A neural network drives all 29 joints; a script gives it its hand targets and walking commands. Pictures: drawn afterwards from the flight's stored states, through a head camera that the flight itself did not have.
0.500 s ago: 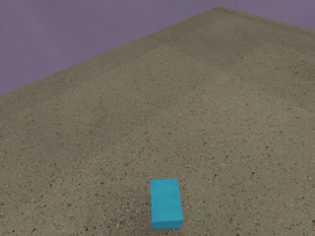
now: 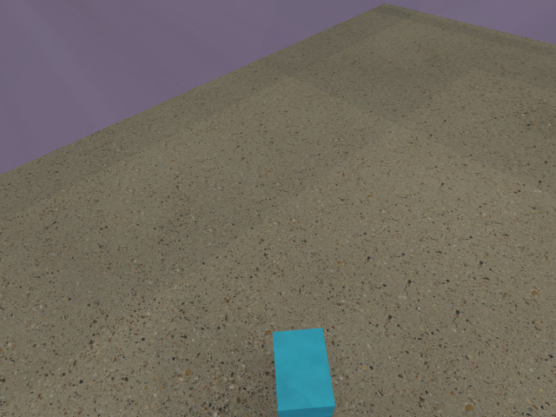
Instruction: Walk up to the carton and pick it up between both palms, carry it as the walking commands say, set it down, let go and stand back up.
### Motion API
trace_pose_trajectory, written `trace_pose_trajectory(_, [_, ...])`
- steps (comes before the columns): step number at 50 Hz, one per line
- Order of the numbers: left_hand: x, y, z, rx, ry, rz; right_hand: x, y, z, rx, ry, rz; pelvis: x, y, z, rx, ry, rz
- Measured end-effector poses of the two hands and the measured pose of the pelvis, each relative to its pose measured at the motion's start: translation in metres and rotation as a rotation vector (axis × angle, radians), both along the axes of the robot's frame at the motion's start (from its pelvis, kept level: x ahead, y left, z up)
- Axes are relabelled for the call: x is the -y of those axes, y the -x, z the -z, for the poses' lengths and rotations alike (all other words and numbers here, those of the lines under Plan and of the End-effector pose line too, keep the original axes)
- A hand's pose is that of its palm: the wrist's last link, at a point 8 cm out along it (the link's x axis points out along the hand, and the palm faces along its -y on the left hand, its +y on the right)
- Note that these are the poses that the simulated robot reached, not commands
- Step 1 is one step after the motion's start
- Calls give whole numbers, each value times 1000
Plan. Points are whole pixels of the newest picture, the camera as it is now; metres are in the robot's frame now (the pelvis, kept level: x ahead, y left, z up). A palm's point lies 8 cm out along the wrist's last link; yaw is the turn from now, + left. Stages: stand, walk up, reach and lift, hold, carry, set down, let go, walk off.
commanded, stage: walk up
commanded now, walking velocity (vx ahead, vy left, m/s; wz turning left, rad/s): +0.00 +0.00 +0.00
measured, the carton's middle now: (301, 374) +0.39 -0.02 -0.70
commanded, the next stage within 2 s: stand in 0.80 s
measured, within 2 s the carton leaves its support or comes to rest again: neither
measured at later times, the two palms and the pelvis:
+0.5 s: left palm out of the picture -0.05 +0.18 -0.14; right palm out of the picture -0.01 -0.23 -0.15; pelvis +0.00 -0.03 +0.00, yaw +1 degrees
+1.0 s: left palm out of the picture -0.05 +0.19 -0.13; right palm out of the picture -0.01 -0.26 -0.15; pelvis -0.01 -0.04 +0.00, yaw +2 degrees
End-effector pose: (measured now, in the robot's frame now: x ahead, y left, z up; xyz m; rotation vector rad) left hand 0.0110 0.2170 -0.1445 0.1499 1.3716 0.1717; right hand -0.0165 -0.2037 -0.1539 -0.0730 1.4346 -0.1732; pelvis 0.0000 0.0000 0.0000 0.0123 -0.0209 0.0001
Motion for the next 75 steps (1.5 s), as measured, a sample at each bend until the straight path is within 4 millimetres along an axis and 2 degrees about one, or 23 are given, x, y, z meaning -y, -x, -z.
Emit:
trace_pose_trajectory(5, [6, 7, -3, -18, 1, -15, 7, -1, -2, -10, -4, -10, 6, -5, -3, -6, 1, -6])
trace_pose_trajectory(16, [25, 49, -5, -117, 14, -60, 23, -8, -3, -15, 2, -28, 17, -7, -4, -7, 0, -10])
trace_pose_trajectory(22, [32, 62, -6, -140, 12, -72, 27, -7, -2, -15, -4, -31, 23, -5, -4, -3, 0, -14])
trace_pose_trajectory(39, [30, 62, -9, -110, -21, -71, 43, 6, 0, -27, -4, -42, 35, 3, -3, 2, 1, -27])
trace_pose_trajectory(50, [23, 58, -10, -81, -37, -69, 52, -2, -1, 6, 15, -58, 37, 7, -2, 1, 2, -26])
trace_pose_trajectory(51, [22, 53, -9, -66, -32, -79, 53, -8, -1, 27, 17, -45, 37, 8, -1, -31, -4, -24])
trace_pose_trajectory(52, [21, 39, -7, -32, -30, -72, 55, -24, -2, 73, 22, -23, 37, 10, 3, -64, -8, -14])
trace_pose_trajectory(54, [17, -12, -4, 64, -31, -45, 60, -71, -4, 170, 37, -37, 37, 18, 11, -98, -6, 10])
trace_pose_trajectory(57, [19, -91, -9, 139, -4, 2, 67, -135, -17, 208, 70, -92, 37, 29, 20, -134, -5, 16])
trace_pose_trajectory(59, [22, -125, -15, 139, 8, 33, 70, -159, -27, 188, 89, -107, 37, 32, 22, -171, -2, 11])
trace_pose_trajectory(60, [25, -134, -18, 128, 15, 44, 69, -163, -30, 165, 93, -112, 37, 32, 22, -189, -2, 9])
trace_pose_trajectory(61, [28, -138, -19, 111, 22, 52, 68, -163, -32, 136, 92, -114, 36, 32, 21, -204, -3, 10])
trace_pose_trajectory(63, [34, -133, -20, 75, 38, 64, 62, -153, -30, 88, 74, -105, 33, 30, 19, -225, -5, 23])
trace_pose_trajectory(67, [40, -104, -14, 30, 57, 66, 48, -123, -20, 77, 20, -74, 25, 30, 19, -237, -5, 55])
trace_pose_trajectory(70, [34, -94, -8, 49, 42, 62, 42, -107, -9, 99, -2, -60, 18, 35, 25, -252, -9, 66])
trace_pose_trajectory(72, [27, -97, -2, 86, 28, 61, 39, -106, 0, 131, -8, -54, 13, 41, 32, -270, -11, 71])
trace_pose_trajectory(75, [19, -110, 7, 149, 15, 69, 35, -117, 10, 193, -9, -63, 7, 52, 44, -292, -14, 76])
